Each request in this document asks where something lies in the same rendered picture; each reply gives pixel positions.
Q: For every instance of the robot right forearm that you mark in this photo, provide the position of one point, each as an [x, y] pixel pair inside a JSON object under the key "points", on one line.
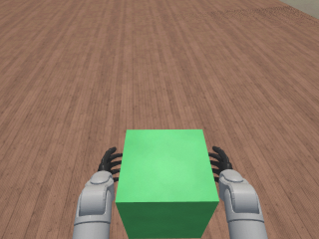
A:
{"points": [[242, 206]]}

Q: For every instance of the carton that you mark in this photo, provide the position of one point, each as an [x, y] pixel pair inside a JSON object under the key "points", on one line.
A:
{"points": [[166, 187]]}

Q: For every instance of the right robot hand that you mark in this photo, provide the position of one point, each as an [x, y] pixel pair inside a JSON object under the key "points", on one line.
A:
{"points": [[222, 163]]}

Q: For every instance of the left robot hand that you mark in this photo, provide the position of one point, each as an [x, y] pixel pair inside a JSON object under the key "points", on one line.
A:
{"points": [[106, 163]]}

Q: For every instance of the robot left forearm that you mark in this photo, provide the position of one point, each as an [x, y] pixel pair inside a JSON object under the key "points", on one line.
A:
{"points": [[94, 207]]}

